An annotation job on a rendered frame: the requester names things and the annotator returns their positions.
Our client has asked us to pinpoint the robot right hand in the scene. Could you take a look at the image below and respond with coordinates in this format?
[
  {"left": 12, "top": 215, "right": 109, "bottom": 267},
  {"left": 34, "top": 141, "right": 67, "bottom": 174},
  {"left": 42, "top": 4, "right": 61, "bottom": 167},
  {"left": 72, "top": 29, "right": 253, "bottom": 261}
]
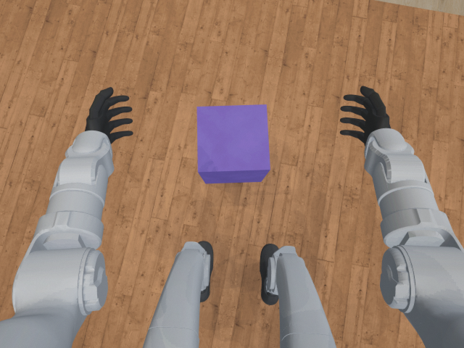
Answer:
[{"left": 340, "top": 86, "right": 391, "bottom": 145}]

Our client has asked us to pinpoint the right robot forearm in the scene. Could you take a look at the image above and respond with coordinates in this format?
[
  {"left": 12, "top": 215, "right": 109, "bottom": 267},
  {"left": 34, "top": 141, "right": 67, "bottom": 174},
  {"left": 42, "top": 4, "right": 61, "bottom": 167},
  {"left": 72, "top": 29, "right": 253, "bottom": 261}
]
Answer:
[{"left": 364, "top": 128, "right": 464, "bottom": 253}]

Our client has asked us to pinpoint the robot left hand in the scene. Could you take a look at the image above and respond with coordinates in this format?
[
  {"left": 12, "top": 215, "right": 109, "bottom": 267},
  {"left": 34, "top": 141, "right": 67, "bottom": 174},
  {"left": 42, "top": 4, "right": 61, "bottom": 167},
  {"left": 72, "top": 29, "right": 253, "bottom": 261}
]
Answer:
[{"left": 85, "top": 87, "right": 133, "bottom": 144}]

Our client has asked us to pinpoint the robot right upper arm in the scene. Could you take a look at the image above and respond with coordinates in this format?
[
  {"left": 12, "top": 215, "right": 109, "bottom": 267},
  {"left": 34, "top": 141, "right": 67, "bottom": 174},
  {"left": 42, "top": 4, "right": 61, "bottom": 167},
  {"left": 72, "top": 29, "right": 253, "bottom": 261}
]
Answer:
[{"left": 380, "top": 245, "right": 464, "bottom": 348}]

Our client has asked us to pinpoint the carton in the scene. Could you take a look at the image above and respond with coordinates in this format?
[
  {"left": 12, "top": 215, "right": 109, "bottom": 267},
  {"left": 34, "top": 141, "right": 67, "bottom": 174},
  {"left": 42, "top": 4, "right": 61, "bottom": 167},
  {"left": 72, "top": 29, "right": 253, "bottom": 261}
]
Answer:
[{"left": 197, "top": 104, "right": 270, "bottom": 183}]

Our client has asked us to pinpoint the robot shin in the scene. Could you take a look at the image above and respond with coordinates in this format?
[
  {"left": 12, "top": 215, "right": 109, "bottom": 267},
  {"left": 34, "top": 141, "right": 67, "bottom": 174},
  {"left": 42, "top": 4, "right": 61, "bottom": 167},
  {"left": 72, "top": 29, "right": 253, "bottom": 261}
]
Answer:
[
  {"left": 266, "top": 246, "right": 305, "bottom": 295},
  {"left": 174, "top": 241, "right": 206, "bottom": 291}
]

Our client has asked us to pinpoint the left robot shin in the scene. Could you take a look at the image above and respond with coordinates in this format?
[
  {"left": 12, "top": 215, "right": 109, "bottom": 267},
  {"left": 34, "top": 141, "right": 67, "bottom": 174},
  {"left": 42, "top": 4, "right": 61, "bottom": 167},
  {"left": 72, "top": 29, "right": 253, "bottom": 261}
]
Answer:
[{"left": 174, "top": 241, "right": 206, "bottom": 291}]

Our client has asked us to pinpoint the left robot forearm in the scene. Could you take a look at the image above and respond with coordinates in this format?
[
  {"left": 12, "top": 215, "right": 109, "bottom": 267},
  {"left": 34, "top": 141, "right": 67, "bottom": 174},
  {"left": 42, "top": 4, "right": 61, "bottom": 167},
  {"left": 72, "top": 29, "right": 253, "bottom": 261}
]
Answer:
[{"left": 12, "top": 130, "right": 114, "bottom": 312}]

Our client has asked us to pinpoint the robot left upper arm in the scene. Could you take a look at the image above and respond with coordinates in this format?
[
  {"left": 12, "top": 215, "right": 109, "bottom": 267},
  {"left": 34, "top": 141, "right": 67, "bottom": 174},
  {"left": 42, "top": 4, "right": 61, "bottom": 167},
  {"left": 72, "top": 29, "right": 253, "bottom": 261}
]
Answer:
[{"left": 0, "top": 247, "right": 108, "bottom": 348}]

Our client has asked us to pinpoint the right robot shin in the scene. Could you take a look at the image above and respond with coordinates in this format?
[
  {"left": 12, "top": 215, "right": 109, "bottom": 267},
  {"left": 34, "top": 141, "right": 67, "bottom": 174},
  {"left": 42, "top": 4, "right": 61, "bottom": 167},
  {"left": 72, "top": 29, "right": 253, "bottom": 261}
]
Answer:
[{"left": 266, "top": 246, "right": 305, "bottom": 295}]

